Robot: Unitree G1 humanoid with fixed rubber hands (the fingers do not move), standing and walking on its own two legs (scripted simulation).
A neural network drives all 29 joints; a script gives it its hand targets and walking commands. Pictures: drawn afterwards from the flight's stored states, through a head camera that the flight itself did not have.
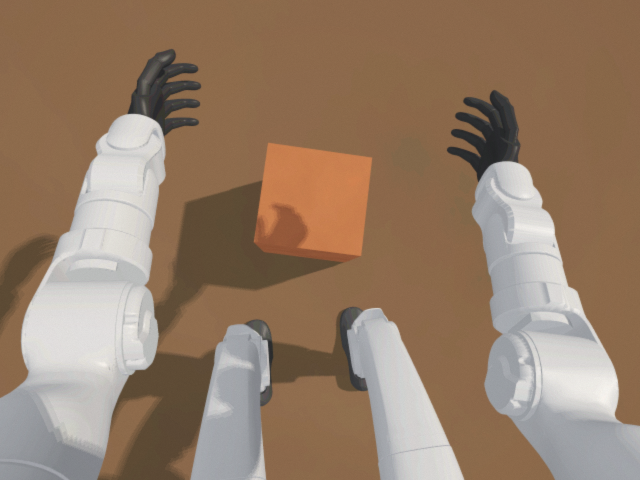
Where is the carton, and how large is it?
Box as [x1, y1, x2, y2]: [254, 143, 371, 261]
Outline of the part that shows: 268,143 254,242 263,251 337,261 346,261 359,256 362,243 371,157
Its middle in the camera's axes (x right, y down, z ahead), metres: -0.02 -0.07 +0.89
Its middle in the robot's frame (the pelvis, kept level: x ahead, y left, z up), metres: +0.47 -0.05 -0.52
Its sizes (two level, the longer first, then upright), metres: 0.210 0.200 0.250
